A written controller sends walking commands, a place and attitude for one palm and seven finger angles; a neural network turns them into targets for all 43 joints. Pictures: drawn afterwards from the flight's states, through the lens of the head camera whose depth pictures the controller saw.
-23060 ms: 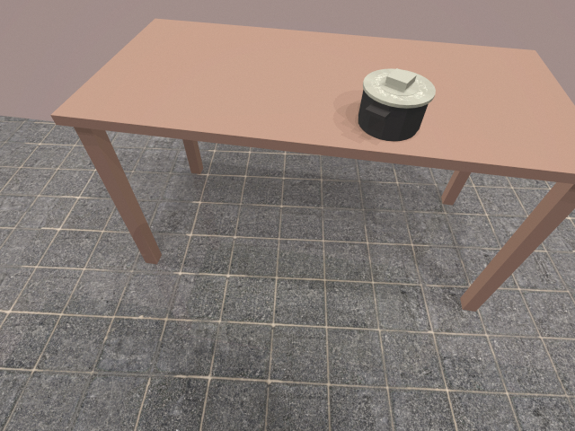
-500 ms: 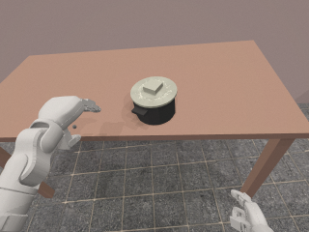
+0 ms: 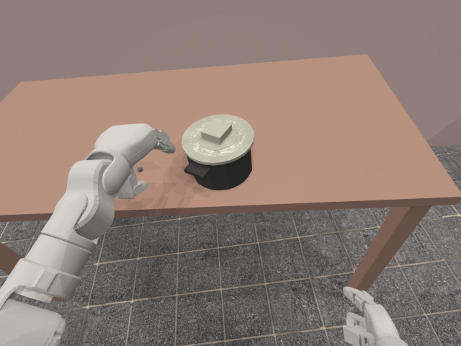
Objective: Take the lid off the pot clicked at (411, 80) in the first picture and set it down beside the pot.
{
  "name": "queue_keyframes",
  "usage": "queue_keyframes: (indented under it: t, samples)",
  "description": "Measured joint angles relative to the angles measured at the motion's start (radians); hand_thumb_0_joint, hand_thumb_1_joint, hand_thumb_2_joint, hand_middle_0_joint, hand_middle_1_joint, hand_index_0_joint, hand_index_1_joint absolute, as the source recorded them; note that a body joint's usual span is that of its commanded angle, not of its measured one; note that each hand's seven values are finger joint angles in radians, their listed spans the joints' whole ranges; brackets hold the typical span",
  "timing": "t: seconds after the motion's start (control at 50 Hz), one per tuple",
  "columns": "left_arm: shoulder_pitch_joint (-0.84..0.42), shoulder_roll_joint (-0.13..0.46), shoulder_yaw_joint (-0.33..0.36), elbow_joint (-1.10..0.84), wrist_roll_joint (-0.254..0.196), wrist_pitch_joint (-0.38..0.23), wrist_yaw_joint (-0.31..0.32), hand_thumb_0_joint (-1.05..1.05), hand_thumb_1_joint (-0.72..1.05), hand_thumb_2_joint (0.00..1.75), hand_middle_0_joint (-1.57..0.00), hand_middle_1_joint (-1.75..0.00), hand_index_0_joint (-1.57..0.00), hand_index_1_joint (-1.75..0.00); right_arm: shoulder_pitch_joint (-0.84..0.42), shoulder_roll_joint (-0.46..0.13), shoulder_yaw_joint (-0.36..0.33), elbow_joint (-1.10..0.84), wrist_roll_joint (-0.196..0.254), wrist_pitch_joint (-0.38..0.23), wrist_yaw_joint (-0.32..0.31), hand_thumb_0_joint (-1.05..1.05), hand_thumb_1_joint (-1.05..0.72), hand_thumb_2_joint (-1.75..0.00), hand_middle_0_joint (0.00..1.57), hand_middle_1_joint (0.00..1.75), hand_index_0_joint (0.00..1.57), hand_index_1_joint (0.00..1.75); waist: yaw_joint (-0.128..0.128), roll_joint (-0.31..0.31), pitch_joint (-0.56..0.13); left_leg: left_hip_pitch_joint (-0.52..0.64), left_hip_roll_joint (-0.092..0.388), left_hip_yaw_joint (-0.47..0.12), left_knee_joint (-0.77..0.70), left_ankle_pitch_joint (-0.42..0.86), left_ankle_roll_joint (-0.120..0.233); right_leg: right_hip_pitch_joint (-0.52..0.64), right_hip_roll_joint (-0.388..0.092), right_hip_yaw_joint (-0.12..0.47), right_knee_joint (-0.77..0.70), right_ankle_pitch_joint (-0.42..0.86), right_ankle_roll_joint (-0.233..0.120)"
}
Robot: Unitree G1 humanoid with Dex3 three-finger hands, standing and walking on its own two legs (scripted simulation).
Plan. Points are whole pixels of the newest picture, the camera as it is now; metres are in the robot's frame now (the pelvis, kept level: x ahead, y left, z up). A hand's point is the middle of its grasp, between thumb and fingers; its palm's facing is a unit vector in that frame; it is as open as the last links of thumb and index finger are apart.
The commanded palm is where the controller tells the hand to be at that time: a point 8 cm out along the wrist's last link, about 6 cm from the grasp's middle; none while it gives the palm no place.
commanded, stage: move the open hand above the knob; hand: left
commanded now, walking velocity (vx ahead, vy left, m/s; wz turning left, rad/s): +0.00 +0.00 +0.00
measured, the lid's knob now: (216, 130) +0.54 +0.09 +0.07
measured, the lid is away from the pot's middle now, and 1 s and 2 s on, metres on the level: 0.00 0.00 0.00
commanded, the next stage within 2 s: lower the open fingers around the knob in 1.88 s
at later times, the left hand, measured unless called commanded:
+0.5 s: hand (176, 146) +0.42 +0.14 +0.13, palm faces -0.24 -0.09 -0.97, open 10.0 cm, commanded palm +0.42 +0.15 +0.21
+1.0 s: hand (208, 113) +0.50 +0.09 +0.15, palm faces -0.24 -0.07 -0.97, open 10.0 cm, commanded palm +0.50 +0.10 +0.21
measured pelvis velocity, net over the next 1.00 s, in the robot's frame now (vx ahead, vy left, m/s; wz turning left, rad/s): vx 0.03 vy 0.00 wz -0.02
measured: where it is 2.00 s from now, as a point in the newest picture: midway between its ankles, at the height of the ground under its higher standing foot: outside the picture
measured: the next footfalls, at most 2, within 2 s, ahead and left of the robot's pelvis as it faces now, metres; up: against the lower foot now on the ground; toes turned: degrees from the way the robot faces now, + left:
none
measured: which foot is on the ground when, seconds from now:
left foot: down 0.00-1.00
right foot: down 0.00-1.00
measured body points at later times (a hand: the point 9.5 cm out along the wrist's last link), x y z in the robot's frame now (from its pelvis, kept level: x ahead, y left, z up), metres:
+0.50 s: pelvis +0.02 -0.01 +0.00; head +0.03 -0.06 +0.45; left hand +0.43 +0.14 +0.19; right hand +0.19 -0.24 -0.12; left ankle +0.03 +0.10 -0.75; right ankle +0.02 -0.12 -0.75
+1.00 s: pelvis +0.03 +0.00 +0.00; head +0.06 -0.04 +0.45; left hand +0.51 +0.09 +0.21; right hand +0.14 -0.24 -0.14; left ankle +0.03 +0.10 -0.75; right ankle +0.02 -0.12 -0.75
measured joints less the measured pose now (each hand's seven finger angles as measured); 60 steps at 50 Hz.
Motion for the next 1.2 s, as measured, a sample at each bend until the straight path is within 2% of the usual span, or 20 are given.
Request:
queue_keyframes:
  t: [0.06, 0.14, 0.2, 0.26, 0.34, 0.4, 0.48, 0.54, 0.6, 0.64, 0.7, 0.78, 0.86, 0.92, 1.0, 1.06, 1.2]
  samples:
    - [-0.042, -0.005, -0.003, 0.024, -0.004, 0.029, 0.012, 0.00, -0.29, 1.45, -0.85, -0.08, -0.85, -0.08, 0.009, 0.003, -0.005, -0.003, 0.004, 0.001, 0.008, 0.01, -0.91, -0.90, 0.20, 0.30, 0.20, 0.30, 0.002, -0.003, -0.001, -0.006, 0.000, -0.003, 0.000, -0.001, -0.002, -0.007, 0.000, -0.002, 0.004, -0.005, -0.002]
    - [-0.066, -0.052, -0.042, 0.032, 0.001, 0.068, 0.021, 0.00, -0.29, 1.45, -0.84, -0.08, -0.85, -0.08, 0.017, -0.002, -0.010, 0.002, 0.008, 0.014, 0.019, 0.01, -0.91, -0.90, 0.20, 0.30, 0.20, 0.30, 0.006, 0.004, -0.015, -0.014, -0.003, -0.011, 0.005, -0.007, -0.002, -0.010, -0.003, -0.010, 0.007, -0.013, -0.002]
    - [-0.089, -0.075, -0.074, 0.068, 0.013, 0.076, 0.016, 0.00, -0.29, 1.45, -0.84, -0.08, -0.85, -0.08, 0.002, 0.000, -0.004, 0.010, 0.009, 0.023, 0.016, 0.01, -0.91, -0.90, 0.20, 0.30, 0.20, 0.30, -0.002, 0.006, -0.012, -0.017, -0.003, -0.010, 0.008, -0.011, -0.003, -0.015, -0.003, -0.009, 0.012, -0.017, -0.002]
    - [-0.123, -0.070, -0.096, 0.088, 0.013, 0.069, 0.016, 0.00, -0.29, 1.45, -0.85, -0.08, -0.85, -0.08, -0.004, 0.007, -0.001, 0.011, 0.007, 0.013, 0.007, 0.01, -0.91, -0.90, 0.20, 0.30, 0.20, 0.30, -0.009, 0.002, -0.008, -0.020, 0.000, -0.006, 0.010, -0.015, -0.004, -0.021, 0.000, -0.005, 0.017, -0.021, -0.004]
    - [-0.178, -0.082, -0.084, 0.125, 0.007, 0.065, 0.046, 0.00, -0.29, 1.45, -0.85, -0.08, -0.85, -0.08, 0.007, 0.012, -0.002, 0.018, 0.002, 0.006, 0.009, 0.01, -0.91, -0.90, 0.20, 0.30, 0.20, 0.30, -0.011, 0.002, -0.027, -0.022, 0.002, -0.003, 0.011, -0.022, -0.007, -0.026, 0.002, -0.002, 0.022, -0.029, -0.006]
    - [-0.209, -0.105, -0.056, 0.204, 0.012, 0.095, 0.059, 0.00, -0.29, 1.45, -0.84, -0.08, -0.85, -0.08, 0.011, 0.010, 0.002, 0.024, 0.009, 0.025, 0.018, 0.01, -0.91, -0.90, 0.20, 0.30, 0.20, 0.30, -0.016, 0.002, -0.045, -0.023, 0.004, 0.001, 0.011, -0.027, -0.009, -0.031, 0.003, 0.003, 0.025, -0.035, -0.006]
    - [-0.215, -0.119, -0.091, 0.234, 0.017, 0.141, 0.034, 0.00, -0.29, 1.45, -0.84, -0.08, -0.85, -0.08, 0.021, 0.003, -0.004, 0.014, 0.014, 0.045, 0.019, 0.01, -0.91, -0.90, 0.20, 0.30, 0.20, 0.30, -0.025, 0.002, -0.042, -0.027, 0.004, 0.000, 0.013, -0.031, -0.009, -0.034, 0.004, 0.002, 0.028, -0.039, -0.007]
    - [-0.230, -0.127, -0.130, 0.227, 0.010, 0.132, 0.019, 0.00, -0.29, 1.45, -0.84, -0.08, -0.85, -0.08, 0.023, -0.003, -0.008, 0.020, 0.010, 0.034, 0.004, 0.01, -0.91, -0.90, 0.20, 0.30, 0.20, 0.30, -0.029, 0.002, -0.030, -0.027, 0.003, -0.005, 0.018, -0.034, -0.008, -0.031, 0.003, -0.003, 0.028, -0.042, -0.006]
    - [-0.275, -0.123, -0.128, 0.258, 0.007, 0.101, 0.030, 0.00, -0.29, 1.45, -0.85, -0.08, -0.85, -0.08, 0.022, 0.000, -0.006, 0.033, 0.006, 0.019, -0.013, 0.01, -0.91, -0.90, 0.20, 0.30, 0.20, 0.30, -0.034, -0.006, -0.028, -0.030, 0.005, -0.003, 0.021, -0.037, -0.008, -0.034, 0.005, -0.001, 0.029, -0.042, -0.007]
    - [-0.324, -0.129, -0.124, 0.311, 0.011, 0.102, 0.049, 0.00, -0.29, 1.45, -0.85, -0.08, -0.85, -0.08, 0.027, 0.005, -0.007, 0.041, 0.007, 0.016, -0.016, 0.01, -0.91, -0.90, 0.20, 0.30, 0.20, 0.30, -0.037, -0.014, -0.034, -0.033, 0.004, -0.003, 0.017, -0.036, -0.009, -0.039, 0.004, 0.000, 0.029, -0.043, -0.007]
    - [-0.377, -0.152, -0.118, 0.391, 0.022, 0.132, 0.070, 0.00, -0.29, 1.45, -0.85, -0.08, -0.85, -0.08, 0.038, 0.007, -0.009, 0.049, 0.011, 0.025, -0.006, 0.01, -0.91, -0.90, 0.20, 0.30, 0.20, 0.30, -0.040, -0.020, -0.049, -0.041, 0.004, 0.000, 0.011, -0.034, -0.010, -0.049, 0.004, 0.003, 0.027, -0.042, -0.008]
    - [-0.411, -0.188, -0.156, 0.460, 0.030, 0.175, 0.058, 0.00, -0.29, 1.45, -0.84, -0.08, -0.85, -0.08, 0.046, 0.001, -0.010, 0.059, 0.013, 0.039, -0.003, 0.01, -0.91, -0.90, 0.20, 0.30, 0.20, 0.30, -0.049, -0.014, -0.054, -0.048, 0.001, 0.000, 0.009, -0.033, -0.006, -0.054, 0.001, 0.003, 0.021, -0.039, -0.004]
    - [-0.443, -0.208, -0.172, 0.483, 0.013, 0.144, 0.047, 0.00, -0.29, 1.45, -0.84, -0.08, -0.85, -0.08, 0.054, 0.004, -0.009, 0.066, 0.006, 0.011, -0.022, 0.01, -0.91, -0.90, 0.20, 0.30, 0.20, 0.30, -0.062, -0.009, -0.048, -0.057, -0.003, 0.003, 0.008, -0.032, -0.001, -0.064, -0.002, 0.006, 0.020, -0.037, 0.000]
    - [-0.505, -0.221, -0.160, 0.552, 0.015, 0.113, 0.079, 0.00, -0.29, 1.45, -0.85, -0.08, -0.85, -0.08, 0.062, 0.014, -0.007, 0.079, 0.004, -0.009, -0.034, 0.01, -0.91, -0.90, 0.20, 0.30, 0.20, 0.30, -0.069, -0.013, -0.054, -0.065, -0.004, 0.010, 0.007, -0.033, 0.001, -0.077, -0.003, 0.014, 0.023, -0.038, 0.003]
    - [-0.613, -0.253, -0.132, 0.735, 0.037, 0.133, 0.122, 0.00, -0.29, 1.45, -0.84, -0.08, -0.85, -0.08, 0.070, 0.027, 0.003, 0.107, 0.008, -0.003, -0.033, 0.01, -0.91, -0.90, 0.20, 0.30, 0.20, 0.30, -0.084, -0.029, -0.062, -0.075, -0.005, 0.021, -0.006, -0.028, 0.001, -0.096, -0.004, 0.025, 0.022, -0.035, 0.004]
    - [-0.653, -0.255, -0.130, 0.805, 0.039, 0.147, 0.125, 0.00, -0.29, 1.45, -0.84, -0.08, -0.85, -0.08, 0.090, 0.028, 0.002, 0.113, 0.005, -0.004, -0.035, 0.01, -0.91, -0.90, 0.20, 0.30, 0.20, 0.30, -0.096, -0.032, -0.066, -0.090, -0.005, 0.026, -0.011, -0.025, 0.003, -0.114, -0.004, 0.031, 0.020, -0.031, 0.006]
    - [-0.673, -0.262, -0.096, 0.848, 0.041, 0.111, 0.132, 0.00, -0.29, 1.45, -0.84, -0.08, -0.85, -0.08, 0.142, 0.017, -0.015, 0.133, -0.004, -0.019, -0.045, 0.01, -0.91, -0.90, 0.20, 0.30, 0.20, 0.30, -0.108, -0.021, -0.084, -0.101, -0.007, 0.036, -0.010, -0.036, 0.009, -0.127, -0.005, 0.041, 0.016, -0.035, 0.012]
